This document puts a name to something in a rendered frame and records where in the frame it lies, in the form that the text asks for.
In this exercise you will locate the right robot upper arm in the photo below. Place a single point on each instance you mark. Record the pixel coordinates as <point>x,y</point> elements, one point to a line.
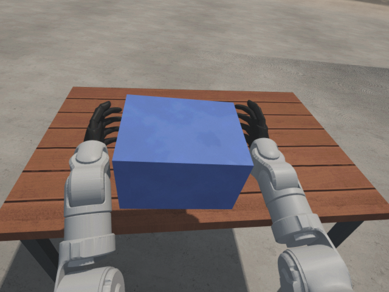
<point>315,268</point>

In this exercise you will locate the left robot forearm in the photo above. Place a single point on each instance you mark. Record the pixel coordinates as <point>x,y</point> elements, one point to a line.
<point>88,236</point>

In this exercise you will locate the table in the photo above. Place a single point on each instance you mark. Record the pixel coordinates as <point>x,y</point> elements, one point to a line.
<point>336,190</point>

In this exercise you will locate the right robot hand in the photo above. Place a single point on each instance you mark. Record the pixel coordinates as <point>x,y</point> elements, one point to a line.
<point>257,127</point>

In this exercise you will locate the left robot upper arm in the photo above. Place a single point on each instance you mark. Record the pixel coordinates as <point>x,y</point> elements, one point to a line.
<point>104,279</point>

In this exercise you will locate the right robot forearm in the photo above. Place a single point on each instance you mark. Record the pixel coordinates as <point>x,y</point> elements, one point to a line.
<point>294,224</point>

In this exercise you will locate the left robot hand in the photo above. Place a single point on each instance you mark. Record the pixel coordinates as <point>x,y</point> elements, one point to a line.
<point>96,130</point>

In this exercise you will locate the carton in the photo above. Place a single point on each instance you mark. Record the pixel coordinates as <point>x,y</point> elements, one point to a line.
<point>175,153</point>

